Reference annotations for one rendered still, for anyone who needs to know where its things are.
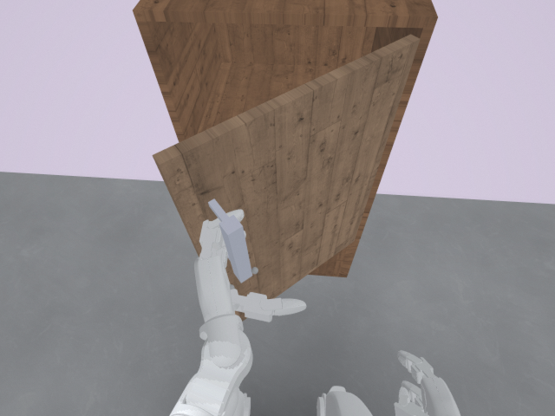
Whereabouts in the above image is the robot left hand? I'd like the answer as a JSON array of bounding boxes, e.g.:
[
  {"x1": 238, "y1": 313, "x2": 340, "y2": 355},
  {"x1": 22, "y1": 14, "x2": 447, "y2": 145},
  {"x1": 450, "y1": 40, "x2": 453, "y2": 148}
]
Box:
[{"x1": 194, "y1": 209, "x2": 306, "y2": 322}]

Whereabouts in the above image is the handle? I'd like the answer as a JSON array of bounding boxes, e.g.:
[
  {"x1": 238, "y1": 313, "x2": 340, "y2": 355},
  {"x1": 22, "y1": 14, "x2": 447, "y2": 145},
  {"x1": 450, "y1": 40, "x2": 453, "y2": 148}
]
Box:
[{"x1": 208, "y1": 199, "x2": 252, "y2": 283}]

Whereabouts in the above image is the left robot forearm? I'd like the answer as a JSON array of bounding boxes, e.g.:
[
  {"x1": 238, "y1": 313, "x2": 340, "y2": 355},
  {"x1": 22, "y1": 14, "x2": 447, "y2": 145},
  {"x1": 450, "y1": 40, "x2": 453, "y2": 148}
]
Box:
[{"x1": 169, "y1": 314, "x2": 253, "y2": 416}]

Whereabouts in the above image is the right robot thigh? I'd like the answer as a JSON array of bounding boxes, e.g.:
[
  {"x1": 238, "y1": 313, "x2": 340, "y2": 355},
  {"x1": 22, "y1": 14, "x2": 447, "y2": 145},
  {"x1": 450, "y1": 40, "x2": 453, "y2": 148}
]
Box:
[{"x1": 317, "y1": 391, "x2": 373, "y2": 416}]

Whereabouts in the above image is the robot thigh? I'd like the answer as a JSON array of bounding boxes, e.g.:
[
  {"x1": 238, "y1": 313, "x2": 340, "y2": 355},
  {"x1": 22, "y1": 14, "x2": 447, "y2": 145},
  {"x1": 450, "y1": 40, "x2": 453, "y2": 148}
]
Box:
[
  {"x1": 233, "y1": 390, "x2": 251, "y2": 416},
  {"x1": 317, "y1": 391, "x2": 373, "y2": 416}
]

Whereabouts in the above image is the robot right hand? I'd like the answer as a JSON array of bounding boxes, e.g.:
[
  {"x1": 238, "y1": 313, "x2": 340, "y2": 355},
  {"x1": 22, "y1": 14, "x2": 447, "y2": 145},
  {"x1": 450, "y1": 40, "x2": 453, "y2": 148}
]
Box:
[{"x1": 394, "y1": 350, "x2": 460, "y2": 416}]

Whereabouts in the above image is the cupboard door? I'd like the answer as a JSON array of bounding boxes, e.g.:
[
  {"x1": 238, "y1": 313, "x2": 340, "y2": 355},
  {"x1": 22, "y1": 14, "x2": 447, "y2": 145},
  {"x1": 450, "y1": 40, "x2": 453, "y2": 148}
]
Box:
[{"x1": 153, "y1": 34, "x2": 421, "y2": 321}]

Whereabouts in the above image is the left robot thigh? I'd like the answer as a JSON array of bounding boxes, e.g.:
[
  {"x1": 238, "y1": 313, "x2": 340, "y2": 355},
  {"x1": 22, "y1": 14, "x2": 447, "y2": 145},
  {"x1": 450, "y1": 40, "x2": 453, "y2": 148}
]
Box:
[{"x1": 233, "y1": 390, "x2": 251, "y2": 416}]

